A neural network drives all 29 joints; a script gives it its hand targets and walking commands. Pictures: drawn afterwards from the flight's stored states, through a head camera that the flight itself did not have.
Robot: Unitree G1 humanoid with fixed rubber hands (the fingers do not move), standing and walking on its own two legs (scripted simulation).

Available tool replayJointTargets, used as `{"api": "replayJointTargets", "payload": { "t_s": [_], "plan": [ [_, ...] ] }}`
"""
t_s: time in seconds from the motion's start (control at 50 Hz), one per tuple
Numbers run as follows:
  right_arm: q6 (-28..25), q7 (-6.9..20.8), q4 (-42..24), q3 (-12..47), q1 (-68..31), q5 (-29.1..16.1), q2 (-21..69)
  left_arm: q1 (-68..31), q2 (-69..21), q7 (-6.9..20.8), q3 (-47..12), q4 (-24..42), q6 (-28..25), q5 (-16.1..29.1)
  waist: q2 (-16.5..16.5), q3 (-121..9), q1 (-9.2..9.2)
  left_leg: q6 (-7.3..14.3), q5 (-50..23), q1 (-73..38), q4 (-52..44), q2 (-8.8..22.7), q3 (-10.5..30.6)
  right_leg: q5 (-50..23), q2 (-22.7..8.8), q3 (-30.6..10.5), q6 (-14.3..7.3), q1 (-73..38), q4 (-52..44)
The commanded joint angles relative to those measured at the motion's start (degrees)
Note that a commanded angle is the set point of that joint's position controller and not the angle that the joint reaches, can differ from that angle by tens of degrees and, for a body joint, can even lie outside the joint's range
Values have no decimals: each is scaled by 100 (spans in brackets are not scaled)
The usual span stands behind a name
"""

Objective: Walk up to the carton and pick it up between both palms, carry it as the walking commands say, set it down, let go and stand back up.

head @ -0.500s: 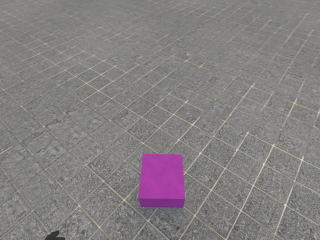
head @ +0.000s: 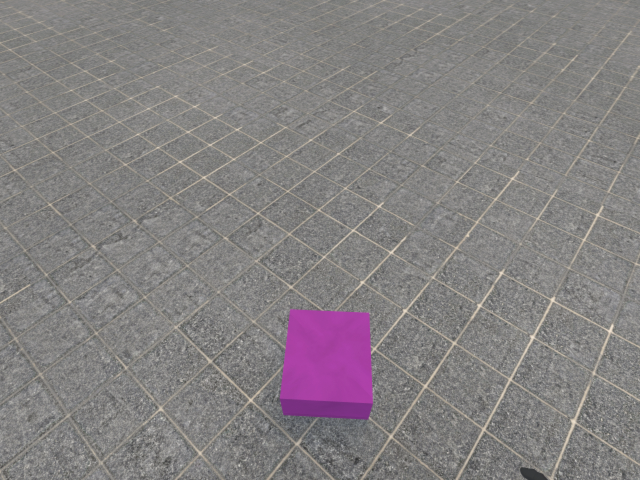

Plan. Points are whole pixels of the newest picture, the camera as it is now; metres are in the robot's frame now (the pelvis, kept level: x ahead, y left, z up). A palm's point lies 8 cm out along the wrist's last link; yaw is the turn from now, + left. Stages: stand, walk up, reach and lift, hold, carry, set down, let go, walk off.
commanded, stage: walk up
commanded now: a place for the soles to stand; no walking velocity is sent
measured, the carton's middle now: (327, 362) +0.56 -0.03 -0.71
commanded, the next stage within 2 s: none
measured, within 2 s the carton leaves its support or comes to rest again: neither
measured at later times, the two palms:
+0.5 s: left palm out of the picture +0.07 +0.41 -0.12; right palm out of the picture +0.13 -0.27 -0.11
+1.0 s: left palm (88, 395) +0.26 +0.35 -0.11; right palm (522, 459) +0.16 -0.28 -0.13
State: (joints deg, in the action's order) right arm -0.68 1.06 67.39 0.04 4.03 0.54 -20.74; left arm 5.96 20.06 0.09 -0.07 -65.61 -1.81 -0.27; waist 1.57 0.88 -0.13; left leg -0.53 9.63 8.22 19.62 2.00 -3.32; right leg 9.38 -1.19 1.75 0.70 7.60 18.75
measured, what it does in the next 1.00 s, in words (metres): walks ahead: left foot, then right foot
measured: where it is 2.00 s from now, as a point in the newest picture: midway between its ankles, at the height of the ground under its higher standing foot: outside the picture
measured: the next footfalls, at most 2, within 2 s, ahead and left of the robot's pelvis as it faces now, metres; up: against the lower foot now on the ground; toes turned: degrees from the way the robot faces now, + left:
left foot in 0.44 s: +0.15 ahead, +0.20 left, +0.00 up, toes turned +0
right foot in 0.78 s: +0.15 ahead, -0.10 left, +0.00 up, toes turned +2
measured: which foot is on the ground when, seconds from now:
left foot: down 0.00-0.22, up 0.24-0.42, down 0.44-1.00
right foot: down 0.00-0.44, up 0.46-0.76, down 0.78-1.00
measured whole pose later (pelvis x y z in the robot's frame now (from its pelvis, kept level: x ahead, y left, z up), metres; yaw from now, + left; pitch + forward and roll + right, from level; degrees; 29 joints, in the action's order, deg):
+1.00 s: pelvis +0.11 +0.05 -0.02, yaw -5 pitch -1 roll +1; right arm -1.0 -0.8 54.7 -1.2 10.5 0.1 -24.3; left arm 5.3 22.3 1.9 2.2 -52.3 1.7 -0.1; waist 0.9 3.8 -0.9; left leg -2.5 20.4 13.2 35.1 4.0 -3.5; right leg 15.5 -0.9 2.1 -1.0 19.7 36.4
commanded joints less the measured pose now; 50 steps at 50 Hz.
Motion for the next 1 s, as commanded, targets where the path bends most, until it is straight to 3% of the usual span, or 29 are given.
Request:
{"api": "replayJointTargets", "payload": {
  "t_s": [0.0,0.1,0.12,0.14,0.16,0.18,0.2,0.24,0.3,0.32,0.36,0.38,0.4,0.42,0.44,0.46,0.52,0.56,0.66,0.68,0.7,0.74,0.76,0.78,0.82,0.84,0.88,0.9,0.98],
  "plan": [
    [-86,-51,-284,-211,-340,1,-1130,-316,1158,-74,207,341,-110,-6,-204,-331,-31,142,-235,-88,-362,676,528,-559,-660,-420,-145,-43,-319],
    [-84,-55,-287,-197,-284,27,-1096,-310,1161,-67,241,385,-95,-27,-384,-352,-31,167,-134,-29,-390,654,524,-729,-688,-366,-147,-152,-251],
    [-45,97,-734,-490,9,187,-1497,496,1673,-45,474,732,-174,-42,-21,-491,57,316,1874,32,352,277,118,1449,-555,-595,-469,-253,-81],
    [22,181,-765,-507,-125,221,-1471,766,1866,-40,574,657,-174,-120,-302,-190,262,344,2595,962,851,164,140,2848,-831,-1167,-662,-300,-296],
    [71,226,-945,-591,-392,244,-1337,985,2088,-77,680,600,-179,-137,-663,124,394,219,2152,1588,1801,-4,-62,3505,-1339,-1964,-962,-318,-755],
    [118,276,-1179,-575,-602,265,-1318,997,2206,-100,730,745,-208,-166,-1028,484,458,236,2019,2336,2742,145,241,3929,-1935,-2704,-1336,-121,-1234],
    [136,342,-1265,-585,-620,258,-1274,742,2185,-124,737,874,-260,-160,-801,816,369,198,1652,2620,2888,397,652,3411,-2193,-2774,-1500,-24,-1288],
    [66,433,-1409,-628,-434,172,-1236,610,2033,-127,674,1050,-305,-151,-823,744,303,124,1650,2529,2374,482,649,2327,-1992,-2221,-1535,-241,-1047],
    [46,486,-1447,-699,-113,148,-1090,471,1992,-45,717,1148,-280,-152,-924,361,178,58,1333,1385,1555,211,349,1481,-1465,-1380,-1178,52,-746],
    [4,480,-1386,-707,303,91,-1077,285,1971,18,710,1270,-236,-140,-1196,162,-37,76,897,688,1204,131,154,1304,-1165,-942,-1027,435,-521],
    [-78,270,-1056,-827,1276,118,-1274,103,1476,23,553,1381,-124,-147,-565,-167,-493,90,511,-1045,719,-164,-24,1158,-621,-182,-596,1537,977],
    [-110,176,-1071,-930,1492,177,-1692,320,1037,13,402,1425,-72,-92,932,-386,-559,353,1814,-1438,-228,695,1328,1656,-65,272,-287,2276,2458],
    [-126,121,-1227,-1006,1375,233,-2154,340,1037,-43,355,1444,-22,-101,1348,-219,-558,942,2292,-1045,-821,1749,3060,2445,363,-217,-153,2870,3488],
    [-145,42,-1449,-997,1024,164,-2152,485,1461,-73,473,1378,12,-105,614,-28,-366,1322,2435,-490,-724,1921,3013,2173,65,-776,-196,2602,3890],
    [-188,-14,-1541,-987,807,113,-2099,583,1536,-54,477,1335,14,-86,436,189,-257,1444,1406,-176,-509,1969,2757,2010,-78,-707,-171,2452,4206],
    [-204,-20,-1565,-897,821,100,-1991,747,1545,-25,481,1408,25,-11,670,13,-163,1361,550,-26,-361,1779,2238,1908,-186,-678,-202,2113,3974],
    [-194,-76,-1586,-824,654,115,-1790,1089,1407,29,479,1157,77,16,948,372,18,1109,251,463,-231,1372,1194,1694,-248,-448,-120,1675,3102],
    [-237,-117,-1609,-701,747,109,-1750,827,1322,60,463,1182,156,-31,779,407,-72,1070,-358,692,-242,1469,1188,1346,-277,-456,-160,1375,2683],
    [-151,-216,-1809,-681,431,-16,-1899,794,1558,130,630,1368,307,-110,710,189,123,988,-1810,725,630,1681,899,927,-164,-116,-250,832,2123],
    [-141,-233,-1815,-618,503,-85,-1734,696,1468,121,623,1322,284,-83,209,178,128,858,-1950,700,855,1514,746,623,-126,50,-357,730,1659],
    [-100,-239,-1749,-609,570,-93,-1721,660,1496,133,635,1378,276,-105,164,-72,99,674,-1521,625,1134,1359,715,130,-131,-105,-446,492,1208],
    [-75,-263,-1824,-521,756,-168,-1463,309,1977,96,744,1531,255,-134,-1078,-241,1,138,-14,993,2074,393,100,-1559,-1089,-1247,-1027,249,700],
    [-37,-291,-1800,-458,696,-168,-1358,357,1925,83,687,1541,249,-54,-822,-475,42,77,597,894,2241,128,23,-1783,-1405,-1603,-1375,213,694],
    [-25,-295,-1723,-426,927,-131,-1242,77,1800,65,622,1662,218,-33,-920,-621,-111,126,1354,660,1938,61,69,-1619,-1499,-1592,-1441,374,627],
    [-97,-301,-1584,-458,1010,-68,-1317,50,1613,73,572,1601,284,-25,-961,-511,-219,173,1018,249,930,204,302,-1121,-1112,-1229,-993,877,946],
    [-133,-304,-1546,-474,976,-10,-1541,40,1405,101,510,1668,302,49,-373,-454,-171,239,479,168,734,537,603,-908,-832,-869,-693,1024,1117],
    [-163,-267,-1527,-515,647,-3,-1863,85,1399,117,527,1587,317,85,16,-291,70,554,-168,595,886,1046,815,-917,-429,-340,-429,753,1544],
    [-162,-260,-1566,-490,592,-31,-1780,57,1574,111,594,1571,292,15,-379,-355,53,508,-459,625,1047,1013,563,-1371,-482,-380,-523,470,1581],
    [-167,-302,-1550,-360,756,-86,-1383,-237,1618,123,612,1681,256,7,-772,-545,-73,203,-3,702,1455,262,186,-1583,-1018,-1040,-929,374,868]
  ]
}}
